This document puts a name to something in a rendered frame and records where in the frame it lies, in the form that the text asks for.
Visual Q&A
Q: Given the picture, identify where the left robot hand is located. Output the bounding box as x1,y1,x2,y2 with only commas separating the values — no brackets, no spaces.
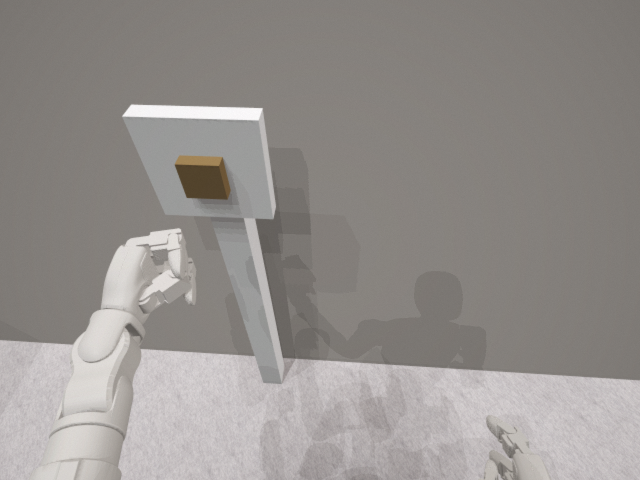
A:
101,228,197,325

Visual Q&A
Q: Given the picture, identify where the panel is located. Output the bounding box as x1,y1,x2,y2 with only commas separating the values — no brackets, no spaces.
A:
122,105,284,384

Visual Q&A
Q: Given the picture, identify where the right robot hand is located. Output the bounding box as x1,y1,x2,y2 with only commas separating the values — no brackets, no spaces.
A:
478,415,551,480

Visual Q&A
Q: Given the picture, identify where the button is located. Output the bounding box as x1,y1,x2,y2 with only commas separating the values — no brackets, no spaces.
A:
175,155,231,200

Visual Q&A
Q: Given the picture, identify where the robot left forearm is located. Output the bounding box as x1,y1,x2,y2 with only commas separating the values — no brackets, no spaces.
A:
29,309,146,480

